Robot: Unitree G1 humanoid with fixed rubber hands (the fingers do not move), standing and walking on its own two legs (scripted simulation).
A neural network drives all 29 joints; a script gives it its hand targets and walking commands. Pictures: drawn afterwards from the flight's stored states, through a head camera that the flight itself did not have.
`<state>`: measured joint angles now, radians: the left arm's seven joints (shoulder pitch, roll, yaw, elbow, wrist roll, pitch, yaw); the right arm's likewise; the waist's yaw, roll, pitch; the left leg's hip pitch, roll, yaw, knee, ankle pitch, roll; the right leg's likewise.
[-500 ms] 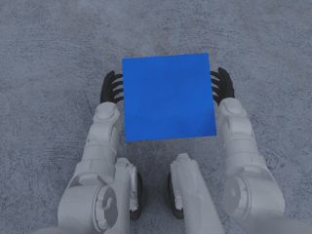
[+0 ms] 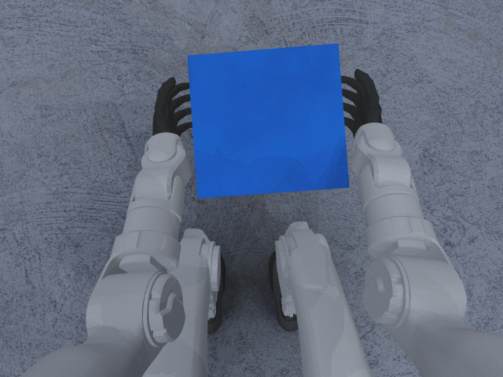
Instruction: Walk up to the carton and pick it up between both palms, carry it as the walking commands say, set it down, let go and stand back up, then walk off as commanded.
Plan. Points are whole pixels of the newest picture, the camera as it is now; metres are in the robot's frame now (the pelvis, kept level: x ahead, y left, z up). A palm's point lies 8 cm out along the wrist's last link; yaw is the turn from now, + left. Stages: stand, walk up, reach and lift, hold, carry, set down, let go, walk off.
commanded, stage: set down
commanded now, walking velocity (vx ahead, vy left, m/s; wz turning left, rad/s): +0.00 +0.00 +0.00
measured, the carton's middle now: (265, 136) +0.47 -0.05 -0.19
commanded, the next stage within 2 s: none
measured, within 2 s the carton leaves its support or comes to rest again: neither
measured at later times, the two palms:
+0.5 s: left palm (183, 138) +0.48 +0.10 -0.19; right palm (348, 128) +0.47 -0.20 -0.19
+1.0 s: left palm (189, 134) +0.50 +0.09 -0.25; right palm (337, 132) +0.49 -0.21 -0.26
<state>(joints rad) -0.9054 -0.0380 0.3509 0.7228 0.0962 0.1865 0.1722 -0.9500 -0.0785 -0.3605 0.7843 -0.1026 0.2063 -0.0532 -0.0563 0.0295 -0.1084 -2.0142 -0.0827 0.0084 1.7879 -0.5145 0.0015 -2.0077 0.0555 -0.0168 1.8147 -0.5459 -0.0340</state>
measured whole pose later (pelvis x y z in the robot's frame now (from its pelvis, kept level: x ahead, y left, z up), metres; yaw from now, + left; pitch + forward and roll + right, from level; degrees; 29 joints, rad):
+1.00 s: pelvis -0.01 +0.00 -0.11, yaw +1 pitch +39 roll +3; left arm -1.24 0.10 0.26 0.96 -0.04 0.15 0.22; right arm -1.26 -0.27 -0.15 1.03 0.06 0.17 -0.11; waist -0.05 0.05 0.16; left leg -2.28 -0.09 0.04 2.14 -0.54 -0.01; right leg -2.28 0.05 -0.03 2.18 -0.57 -0.05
